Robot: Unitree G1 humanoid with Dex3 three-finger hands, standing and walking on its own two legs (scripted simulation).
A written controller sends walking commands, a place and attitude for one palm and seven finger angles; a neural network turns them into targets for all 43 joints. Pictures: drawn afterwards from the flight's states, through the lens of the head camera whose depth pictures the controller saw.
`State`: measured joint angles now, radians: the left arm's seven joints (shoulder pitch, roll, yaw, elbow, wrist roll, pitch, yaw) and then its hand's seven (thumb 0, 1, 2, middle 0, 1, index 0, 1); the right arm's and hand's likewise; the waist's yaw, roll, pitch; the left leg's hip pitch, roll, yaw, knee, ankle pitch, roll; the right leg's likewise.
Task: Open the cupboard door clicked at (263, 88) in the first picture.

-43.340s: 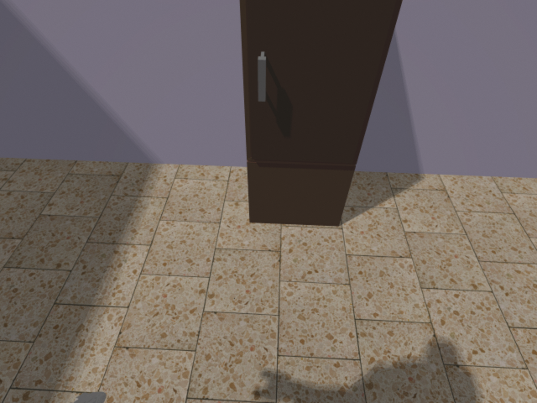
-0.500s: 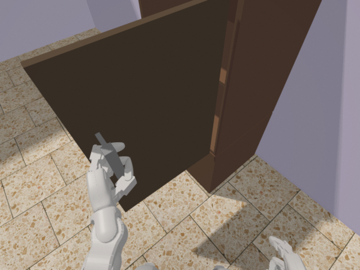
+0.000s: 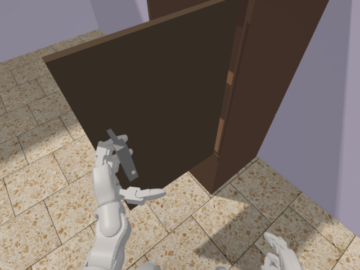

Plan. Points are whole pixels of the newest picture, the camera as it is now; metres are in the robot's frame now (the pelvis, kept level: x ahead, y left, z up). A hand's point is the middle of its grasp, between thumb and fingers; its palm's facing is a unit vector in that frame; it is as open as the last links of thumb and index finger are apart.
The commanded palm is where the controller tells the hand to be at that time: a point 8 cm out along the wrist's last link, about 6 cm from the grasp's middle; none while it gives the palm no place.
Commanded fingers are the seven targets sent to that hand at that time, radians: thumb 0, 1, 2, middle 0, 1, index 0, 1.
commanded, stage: open thumb and fingers to let go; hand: left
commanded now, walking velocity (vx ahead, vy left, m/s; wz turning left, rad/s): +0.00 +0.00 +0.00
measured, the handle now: (122, 155) +0.35 +0.16 +0.06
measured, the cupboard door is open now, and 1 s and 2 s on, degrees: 88 88 88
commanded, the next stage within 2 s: slide the hand sideways off the handle in 0.18 s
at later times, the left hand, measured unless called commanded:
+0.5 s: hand (127, 186) +0.28 +0.13 +0.06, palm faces -0.13 -0.99 -0.06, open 16.4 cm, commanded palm +0.26 +0.17 +0.06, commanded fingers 0.00 -0.50 0.30 -0.15 -0.30 -0.15 -0.30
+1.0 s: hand (110, 200) +0.25 +0.16 +0.05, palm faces -0.08 -1.00 -0.04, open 16.3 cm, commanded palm +0.22 +0.22 +0.06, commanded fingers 0.00 -0.50 0.30 -0.15 -0.30 -0.15 -0.30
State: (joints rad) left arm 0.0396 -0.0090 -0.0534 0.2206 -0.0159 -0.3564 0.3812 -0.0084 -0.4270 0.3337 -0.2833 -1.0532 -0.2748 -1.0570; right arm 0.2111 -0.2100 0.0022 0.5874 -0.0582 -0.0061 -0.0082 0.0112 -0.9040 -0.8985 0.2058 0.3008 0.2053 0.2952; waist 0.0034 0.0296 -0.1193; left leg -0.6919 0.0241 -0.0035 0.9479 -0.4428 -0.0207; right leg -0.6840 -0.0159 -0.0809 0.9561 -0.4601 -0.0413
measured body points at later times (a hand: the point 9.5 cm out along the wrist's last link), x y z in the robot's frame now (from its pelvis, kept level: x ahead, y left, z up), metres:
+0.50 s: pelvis -0.02 +0.02 +0.00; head +0.03 +0.00 +0.45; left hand +0.28 +0.18 +0.06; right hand +0.15 -0.21 -0.10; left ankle +0.02 +0.13 -0.68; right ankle +0.01 -0.09 -0.68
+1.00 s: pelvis +0.01 +0.02 -0.01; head +0.05 +0.02 +0.44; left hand +0.25 +0.21 +0.06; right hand +0.18 -0.20 -0.09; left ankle +0.02 +0.13 -0.68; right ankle +0.01 -0.09 -0.68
